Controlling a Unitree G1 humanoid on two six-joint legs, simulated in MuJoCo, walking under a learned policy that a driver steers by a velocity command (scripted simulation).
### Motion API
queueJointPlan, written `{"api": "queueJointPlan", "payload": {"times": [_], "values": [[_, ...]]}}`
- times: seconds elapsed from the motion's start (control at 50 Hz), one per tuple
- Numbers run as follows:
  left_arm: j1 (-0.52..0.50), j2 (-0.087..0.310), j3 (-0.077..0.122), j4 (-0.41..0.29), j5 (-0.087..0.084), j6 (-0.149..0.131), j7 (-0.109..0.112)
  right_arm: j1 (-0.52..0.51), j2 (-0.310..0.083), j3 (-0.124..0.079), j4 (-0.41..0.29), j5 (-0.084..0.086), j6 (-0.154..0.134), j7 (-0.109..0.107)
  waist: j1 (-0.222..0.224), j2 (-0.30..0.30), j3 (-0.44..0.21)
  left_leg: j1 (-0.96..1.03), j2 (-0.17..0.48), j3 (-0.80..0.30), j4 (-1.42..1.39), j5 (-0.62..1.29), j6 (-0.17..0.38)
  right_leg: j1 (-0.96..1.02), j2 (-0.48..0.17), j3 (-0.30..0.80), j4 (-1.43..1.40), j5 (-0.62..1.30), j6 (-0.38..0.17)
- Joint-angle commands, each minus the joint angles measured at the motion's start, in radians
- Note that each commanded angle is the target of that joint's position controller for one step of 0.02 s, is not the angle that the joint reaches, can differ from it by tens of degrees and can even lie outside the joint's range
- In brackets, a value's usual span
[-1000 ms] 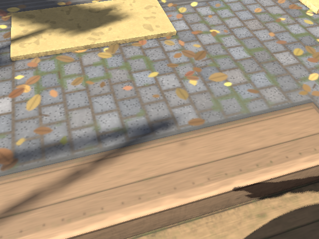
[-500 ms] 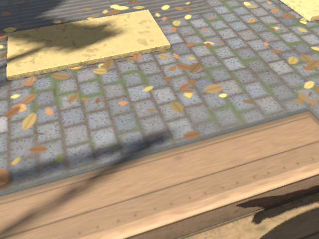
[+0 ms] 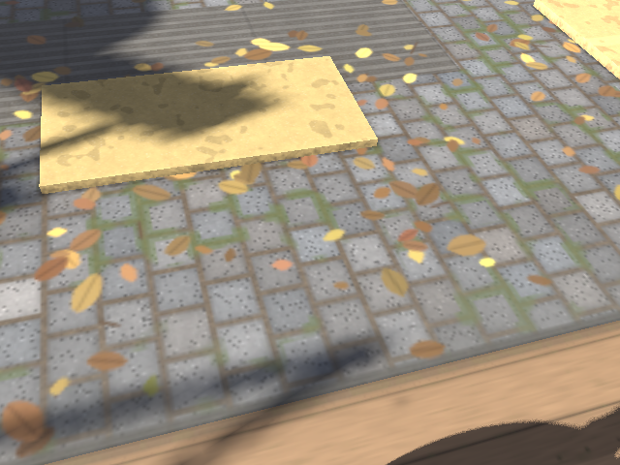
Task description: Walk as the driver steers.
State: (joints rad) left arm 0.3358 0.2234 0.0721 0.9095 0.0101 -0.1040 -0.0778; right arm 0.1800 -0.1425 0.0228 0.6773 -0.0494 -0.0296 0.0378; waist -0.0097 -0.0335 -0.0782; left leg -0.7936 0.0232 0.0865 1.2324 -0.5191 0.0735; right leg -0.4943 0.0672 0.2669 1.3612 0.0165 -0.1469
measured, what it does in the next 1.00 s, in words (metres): climbs: right foot 0.15 m higher, then left foot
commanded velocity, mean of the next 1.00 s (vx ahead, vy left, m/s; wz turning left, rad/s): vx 0.49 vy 0.00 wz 0.00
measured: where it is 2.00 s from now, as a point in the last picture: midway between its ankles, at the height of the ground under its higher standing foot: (276, 182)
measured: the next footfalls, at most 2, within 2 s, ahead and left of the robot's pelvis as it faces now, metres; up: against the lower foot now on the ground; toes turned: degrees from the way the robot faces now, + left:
right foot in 0.50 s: +0.46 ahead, -0.05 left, +0.15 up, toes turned -1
left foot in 0.98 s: +0.79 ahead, +0.19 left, +0.15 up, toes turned +3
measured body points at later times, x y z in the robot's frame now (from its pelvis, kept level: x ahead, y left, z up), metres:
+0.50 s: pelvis +0.30 +0.02 +0.12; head +0.31 +0.05 +0.57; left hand +0.59 +0.19 +0.07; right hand +0.17 -0.15 -0.02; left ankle +0.08 +0.08 -0.61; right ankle +0.42 -0.05 -0.49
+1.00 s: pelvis +0.61 +0.08 +0.23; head +0.62 +0.09 +0.68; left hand +0.58 +0.29 +0.07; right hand +0.89 -0.11 +0.17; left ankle +0.75 +0.18 -0.49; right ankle +0.42 -0.05 -0.49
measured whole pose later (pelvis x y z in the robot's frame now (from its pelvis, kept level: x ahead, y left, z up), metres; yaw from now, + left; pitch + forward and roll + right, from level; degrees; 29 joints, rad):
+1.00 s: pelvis +0.61 +0.08 +0.23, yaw +0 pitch +5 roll -2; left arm 0.42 0.16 0.02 1.04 0.04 -0.13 -0.05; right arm -0.11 -0.17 -0.01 0.78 -0.04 -0.08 0.04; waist 0.08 0.00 -0.08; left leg -0.58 0.04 0.03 0.55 -0.04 0.07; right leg 0.03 0.02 -0.02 0.38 -0.47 -0.01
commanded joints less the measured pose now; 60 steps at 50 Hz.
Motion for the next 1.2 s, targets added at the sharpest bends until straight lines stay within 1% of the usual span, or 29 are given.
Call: {"api": "queueJointPlan", "payload": {"times": [0.02,0.06,0.14,0.2,0.26,0.3,0.36,0.38,0.46,0.5,0.52,0.54,0.56,0.58,0.64,0.68,0.76,0.82,0.88,0.94,0.98,1.0,1.02,1.04,1.06,1.08,1.1,1.14,1.2], "values": [[0.039,-0.070,-0.042,-0.080,0.020,-0.002,-0.007,0.117,-0.107,-0.044,0.156,0.013,-0.022,0.054,0.070,0.106,0.046,0.261,0.214,-0.724,-0.814,-0.308,0.087,-0.636,0.030,0.094,0.608,0.191,-0.120],[0.056,-0.046,-0.059,-0.062,0.012,0.039,0.008,-0.030,0.006,0.004,0.214,-0.020,-0.035,0.050,0.159,0.004,0.035,0.153,0.213,-0.599,-0.854,-0.234,0.036,-0.682,-0.018,0.065,0.636,0.238,-0.113],[-0.155,0.005,-0.058,-0.118,-0.008,0.034,-0.001,0.077,-0.065,-0.008,0.300,-0.066,-0.074,0.040,0.105,0.090,0.004,0.155,0.082,-0.187,-0.905,0.111,-0.086,-0.622,-0.040,-0.143,0.564,0.209,-0.084],[-0.286,-0.031,-0.088,-0.139,0.004,0.030,0.012,0.411,-0.062,0.006,0.430,-0.077,-0.077,0.028,-0.013,0.121,0.045,0.578,0.140,-0.279,-0.890,0.178,-0.015,-1.016,-0.012,-0.114,0.759,0.024,-0.114],[-0.387,-0.042,-0.116,-0.179,-0.009,0.040,0.030,0.522,-0.036,0.026,0.494,-0.104,-0.068,0.045,-0.038,0.114,0.077,0.834,0.191,-0.301,-0.923,0.273,0.021,-1.252,-0.018,-0.120,0.725,-0.034,-0.142],[-0.520,-0.024,-0.118,-0.232,-0.011,0.067,0.036,0.547,-0.025,0.035,0.513,-0.111,-0.069,0.061,-0.063,0.111,0.080,0.765,0.179,-0.232,-1.009,0.299,0.036,-1.157,-0.057,-0.226,0.495,0.027,-0.110],[-0.675,-0.052,-0.119,-0.294,0.034,0.108,0.008,0.529,-0.014,0.049,0.493,-0.065,-0.071,0.078,-0.043,0.162,0.074,0.547,0.191,-0.153,-1.133,0.659,0.075,-0.830,-0.118,-0.468,0.339,-0.029,-0.068],[-0.649,-0.058,-0.120,-0.292,0.045,0.111,0.000,0.471,-0.026,0.054,0.474,-0.056,-0.083,0.082,0.006,0.188,0.060,0.494,0.182,-0.103,-1.126,0.889,0.067,-0.660,-0.103,-0.477,0.257,-0.058,-0.067],[-0.596,0.002,-0.097,-0.287,0.029,0.119,-0.019,0.471,-0.270,-0.004,0.446,-0.002,-0.108,0.065,0.070,0.239,0.004,0.839,0.246,-0.061,-0.950,1.826,0.061,-0.393,0.024,-0.517,-0.205,-0.431,0.005],[-0.295,0.024,-0.077,-0.204,0.033,0.093,-0.002,0.380,-0.326,-0.054,0.411,-0.037,-0.099,0.066,0.165,0.235,-0.109,0.828,0.273,-0.080,-0.669,2.141,0.027,-0.092,0.033,-0.415,-0.316,-0.337,-0.031],[-0.065,0.081,-0.074,-0.128,0.007,0.077,0.008,0.489,-0.184,-0.031,0.385,-0.092,-0.110,0.071,0.148,0.032,-0.419,0.484,0.192,-0.200,-0.381,1.869,-0.013,0.482,-0.060,-0.060,-0.359,-0.116,-0.192],[0.249,0.119,-0.063,0.008,0.033,0.072,0.014,0.439,-0.098,-0.015,0.358,-0.083,-0.089,0.088,0.224,-0.259,-0.473,0.086,-0.096,-0.210,0.101,0.420,-0.083,0.786,-0.302,0.466,-0.719,-0.099,-0.373],[0.318,0.136,-0.042,0.029,0.071,0.052,0.025,0.339,-0.120,-0.046,0.359,-0.005,-0.075,0.100,0.258,-0.178,-0.262,-0.073,-0.163,-0.393,0.568,0.429,0.003,0.563,-0.307,0.624,-0.876,-0.270,-0.290],[0.162,0.142,-0.036,0.044,0.062,0.019,0.029,0.261,-0.114,-0.056,0.327,0.009,-0.083,0.081,0.171,-0.042,-0.055,-0.203,-0.133,-0.405,0.722,0.477,0.033,0.367,-0.289,0.498,-0.863,-0.360,-0.218],[-0.114,-0.094,-0.093,0.104,0.043,0.011,0.018,0.118,-0.048,-0.017,0.214,-0.041,-0.058,0.034,-0.029,0.162,-0.062,-0.274,-0.059,-0.334,0.727,0.464,0.129,0.172,-0.280,0.177,-0.902,-0.128,-0.172],[-0.215,-0.126,-0.097,0.082,0.028,-0.009,0.023,0.088,-0.029,-0.012,0.194,-0.032,-0.032,0.028,-0.104,0.093,-0.011,-0.227,0.025,-0.255,0.596,0.356,0.113,0.044,-0.228,-0.009,-0.994,-0.120,-0.114],[-0.131,-0.023,-0.083,0.064,0.062,-0.052,0.052,-0.100,-0.097,-0.025,0.123,-0.017,-0.085,0.025,-0.039,0.031,-0.011,-0.090,0.091,-0.132,0.178,0.469,0.033,-0.020,-0.130,-0.198,-1.083,0.081,-0.074],[-0.014,0.031,-0.069,0.061,0.029,-0.058,0.041,-0.227,-0.071,-0.018,0.092,-0.015,-0.076,0.035,0.024,-0.025,-0.003,0.138,0.076,-0.069,-0.280,0.600,-0.038,0.030,-0.118,-0.274,-1.119,0.181,-0.050],[0.090,0.084,-0.041,0.086,0.008,-0.054,0.014,-0.288,-0.089,-0.032,0.075,-0.011,-0.036,0.031,0.045,-0.036,0.083,0.131,0.053,-0.072,-0.532,0.624,-0.064,0.278,-0.233,-0.183,-1.116,0.229,-0.082],[0.131,0.089,-0.020,0.111,0.018,-0.039,0.017,-0.355,-0.133,-0.058,0.044,-0.005,-0.036,0.008,0.053,-0.058,0.084,0.108,0.032,-0.060,-0.692,0.523,-0.020,0.544,-0.319,-0.136,-1.057,0.351,-0.069],[0.111,0.087,-0.010,0.105,0.033,-0.031,0.030,-0.273,-0.194,-0.093,0.061,0.019,-0.061,-0.014,0.008,-0.029,0.003,0.349,-0.012,-0.024,-0.739,0.574,0.049,0.560,-0.269,-0.195,-0.934,0.560,-0.005],[0.127,0.038,-0.021,0.092,0.044,-0.033,0.038,-0.128,-0.228,-0.109,0.093,0.024,-0.077,-0.025,-0.024,0.018,-0.160,0.681,0.034,-0.074,-0.639,0.719,0.139,0.449,-0.200,-0.237,-0.763,0.476,0.054],[0.302,-0.076,-0.062,0.077,0.061,-0.042,0.047,0.070,-0.244,-0.101,0.133,0.023,-0.082,-0.020,-0.020,0.256,-0.441,1.261,0.268,-0.410,-0.676,0.739,0.369,0.058,-0.066,-0.253,-0.468,0.006,0.139],[0.188,-0.019,-0.053,0.069,0.050,-0.033,0.020,0.330,-0.215,-0.102,0.231,0.011,-0.072,-0.028,-0.141,0.301,-0.406,1.351,0.354,-0.720,-0.896,0.443,0.372,-0.179,0.046,-0.232,-0.251,-0.569,0.154],[0.021,0.028,-0.024,0.033,0.024,-0.013,0.014,0.336,-0.230,-0.123,0.272,0.002,-0.080,-0.041,-0.173,0.199,-0.166,1.179,0.303,-0.664,-0.962,0.184,0.235,-0.332,-0.020,-0.153,-0.088,-0.489,0.096],[-0.087,0.081,-0.011,-0.028,-0.079,-0.031,0.064,0.092,-0.260,-0.122,0.182,0.088,-0.066,-0.054,-0.102,0.166,-0.059,0.996,0.320,-0.597,-0.937,0.320,0.195,-0.371,-0.090,-0.178,0.020,-0.404,0.107],[-0.120,0.083,-0.008,-0.037,-0.065,-0.031,0.084,0.009,-0.206,-0.105,0.161,0.080,-0.072,-0.053,-0.064,0.080,-0.030,0.812,0.295,-0.491,-0.978,0.425,0.177,-0.306,-0.133,-0.184,0.002,-0.313,0.097],[-0.062,0.043,-0.001,-0.047,-0.038,-0.014,0.098,-0.036,-0.120,-0.080,0.178,0.049,-0.083,-0.036,0.018,0.095,-0.029,0.664,0.225,-0.354,-1.029,0.462,0.151,-0.192,-0.183,-0.191,-0.044,-0.247,0.094],[-0.076,0.013,0.002,-0.073,-0.029,0.017,0.103,-0.006,-0.129,-0.080,0.211,0.043,-0.082,-0.026,0.043,0.100,0.028,0.569,0.197,-0.274,-1.076,0.414,0.161,-0.242,-0.217,-0.205,-0.120,-0.222,0.101]]}}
